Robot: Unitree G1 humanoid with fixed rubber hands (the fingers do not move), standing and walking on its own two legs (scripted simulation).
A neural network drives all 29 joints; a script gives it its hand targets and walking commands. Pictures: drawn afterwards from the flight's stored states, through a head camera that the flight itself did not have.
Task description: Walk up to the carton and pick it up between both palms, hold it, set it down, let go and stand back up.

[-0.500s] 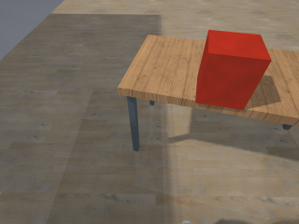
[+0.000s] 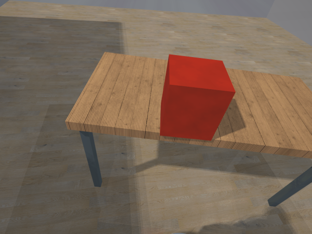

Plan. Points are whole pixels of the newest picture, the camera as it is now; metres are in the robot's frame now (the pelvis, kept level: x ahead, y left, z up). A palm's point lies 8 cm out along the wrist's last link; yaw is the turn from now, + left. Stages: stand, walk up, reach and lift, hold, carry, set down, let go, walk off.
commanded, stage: walk up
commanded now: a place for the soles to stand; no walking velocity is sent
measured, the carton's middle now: (190, 98) +0.62 -0.14 +0.01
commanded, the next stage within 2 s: none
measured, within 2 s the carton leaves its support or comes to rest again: neither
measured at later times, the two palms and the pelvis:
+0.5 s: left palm (123, 217) +0.22 +0.08 -0.12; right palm out of the picture +0.18 -0.40 -0.12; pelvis +0.13 -0.15 +0.00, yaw +0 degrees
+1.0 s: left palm out of the picture +0.17 +0.08 -0.13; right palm (270, 212) +0.25 -0.38 -0.13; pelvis +0.15 -0.17 +0.00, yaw +9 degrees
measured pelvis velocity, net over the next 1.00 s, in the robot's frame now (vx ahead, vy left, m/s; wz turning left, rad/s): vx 0.15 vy -0.17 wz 0.16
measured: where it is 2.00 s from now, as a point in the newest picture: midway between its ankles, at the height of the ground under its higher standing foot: outside the picture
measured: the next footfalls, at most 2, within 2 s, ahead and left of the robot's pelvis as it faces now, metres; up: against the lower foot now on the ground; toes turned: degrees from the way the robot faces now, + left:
right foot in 0.30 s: +0.23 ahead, -0.23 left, +0.00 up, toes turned +4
left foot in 0.72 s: +0.20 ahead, -0.04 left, +0.00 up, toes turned +11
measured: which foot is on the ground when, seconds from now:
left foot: down 0.00-0.30, up 0.32-0.70, down 0.72-1.00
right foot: up 0.00-0.28, down 0.30-1.00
